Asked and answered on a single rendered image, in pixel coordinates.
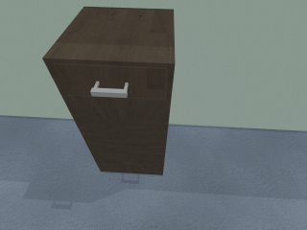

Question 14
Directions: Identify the handle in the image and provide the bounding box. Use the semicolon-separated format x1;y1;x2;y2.
90;81;129;98

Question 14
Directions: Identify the drawer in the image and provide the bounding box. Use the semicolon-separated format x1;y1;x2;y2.
53;63;167;100

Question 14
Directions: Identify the cabinet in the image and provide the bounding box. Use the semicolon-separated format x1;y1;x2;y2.
42;7;176;175

